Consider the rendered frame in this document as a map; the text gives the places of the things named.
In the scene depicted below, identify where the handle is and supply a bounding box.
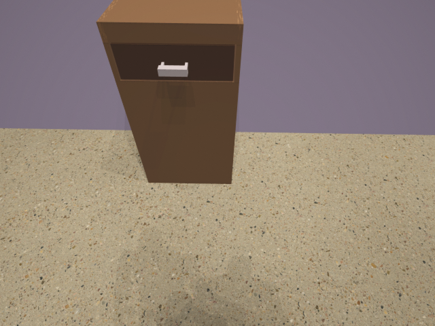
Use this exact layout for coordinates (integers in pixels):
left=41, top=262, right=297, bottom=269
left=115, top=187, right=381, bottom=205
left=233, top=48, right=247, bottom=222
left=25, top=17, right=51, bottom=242
left=158, top=62, right=188, bottom=77

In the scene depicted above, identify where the drawer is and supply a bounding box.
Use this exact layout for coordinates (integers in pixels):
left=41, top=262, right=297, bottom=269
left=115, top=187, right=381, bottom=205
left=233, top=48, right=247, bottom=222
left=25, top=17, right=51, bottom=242
left=110, top=43, right=235, bottom=81

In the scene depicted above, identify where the cabinet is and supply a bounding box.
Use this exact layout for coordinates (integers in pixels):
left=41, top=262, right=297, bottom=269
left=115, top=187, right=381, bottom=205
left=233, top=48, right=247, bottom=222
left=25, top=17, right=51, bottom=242
left=96, top=0, right=243, bottom=184

